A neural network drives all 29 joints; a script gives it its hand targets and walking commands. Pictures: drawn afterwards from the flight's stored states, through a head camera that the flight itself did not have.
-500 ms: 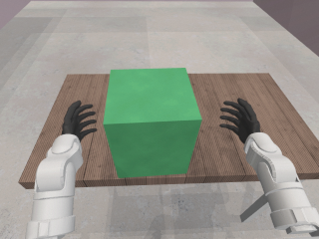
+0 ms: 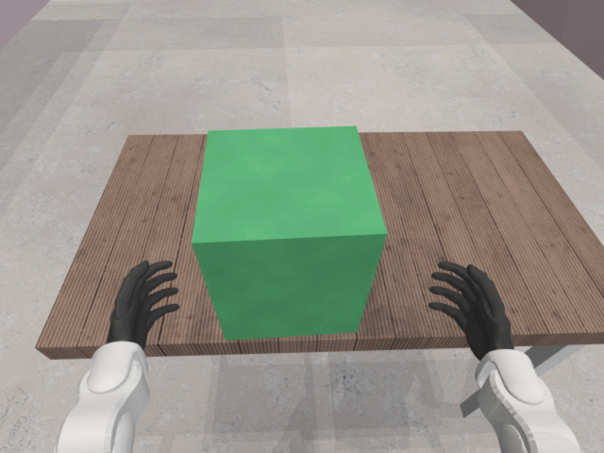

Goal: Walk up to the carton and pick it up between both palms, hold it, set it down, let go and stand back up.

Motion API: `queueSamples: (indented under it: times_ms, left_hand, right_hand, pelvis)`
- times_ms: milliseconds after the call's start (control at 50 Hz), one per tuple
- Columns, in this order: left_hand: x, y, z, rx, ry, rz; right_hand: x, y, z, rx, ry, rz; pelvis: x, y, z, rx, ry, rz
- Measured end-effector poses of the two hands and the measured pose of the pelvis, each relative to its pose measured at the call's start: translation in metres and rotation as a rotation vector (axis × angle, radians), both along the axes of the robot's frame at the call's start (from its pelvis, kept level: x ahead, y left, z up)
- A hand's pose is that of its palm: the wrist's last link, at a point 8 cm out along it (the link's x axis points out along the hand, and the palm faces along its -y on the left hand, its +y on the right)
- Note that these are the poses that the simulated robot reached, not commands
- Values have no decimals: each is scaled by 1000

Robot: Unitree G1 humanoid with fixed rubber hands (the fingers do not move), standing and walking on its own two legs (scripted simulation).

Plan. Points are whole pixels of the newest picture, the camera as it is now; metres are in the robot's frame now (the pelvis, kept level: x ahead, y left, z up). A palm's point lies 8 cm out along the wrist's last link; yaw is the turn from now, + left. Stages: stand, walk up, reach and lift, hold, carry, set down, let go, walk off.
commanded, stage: set down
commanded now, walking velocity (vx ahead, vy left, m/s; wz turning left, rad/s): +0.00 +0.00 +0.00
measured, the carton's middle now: (287, 238) +0.40 +0.07 +0.04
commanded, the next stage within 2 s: let go in 1.60 s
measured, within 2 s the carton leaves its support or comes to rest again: neither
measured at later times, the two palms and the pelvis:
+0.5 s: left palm (138, 382) +0.19 +0.22 +0.02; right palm (491, 398) +0.21 -0.19 +0.02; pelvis +0.01 +0.01 +0.00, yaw +0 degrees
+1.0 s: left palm (135, 403) +0.17 +0.24 -0.03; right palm (477, 419) +0.19 -0.19 -0.03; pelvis +0.02 +0.02 +0.00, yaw +0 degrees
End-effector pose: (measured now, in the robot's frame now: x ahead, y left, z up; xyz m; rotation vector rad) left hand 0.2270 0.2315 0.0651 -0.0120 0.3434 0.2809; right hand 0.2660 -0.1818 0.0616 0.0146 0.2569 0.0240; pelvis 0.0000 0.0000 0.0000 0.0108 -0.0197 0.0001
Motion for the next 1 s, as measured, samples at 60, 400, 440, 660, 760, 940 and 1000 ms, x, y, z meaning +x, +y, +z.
queueSamples:
  times_ms: [60,400,440,660,760,940,1000]
  left_hand:
    - [-1,1,-8,-4,17,7]
    - [-32,-5,-38,23,0,10]
    - [-37,-6,-43,21,7,11]
    - [-45,-8,-59,26,31,-10]
    - [-47,-6,-71,25,100,-18]
    - [-51,2,-89,42,191,-36]
    - [-54,6,-95,49,220,-42]
  right_hand:
    - [-2,0,-7,5,19,6]
    - [-44,-11,-36,-10,43,-7]
    - [-51,-11,-40,-11,54,-10]
    - [-65,-8,-52,-32,79,-8]
    - [-65,-9,-63,-54,134,-15]
    - [-69,-8,-82,-84,210,-18]
    - [-71,-8,-89,-93,239,-20]
  pelvis:
    - [-1,0,0,1,5,3]
    - [10,7,1,-1,-8,13]
    - [10,7,1,-1,-7,11]
    - [7,10,0,-1,-16,4]
    - [7,12,0,0,-21,2]
    - [13,15,1,-2,-18,2]
    - [16,16,1,-3,-18,3]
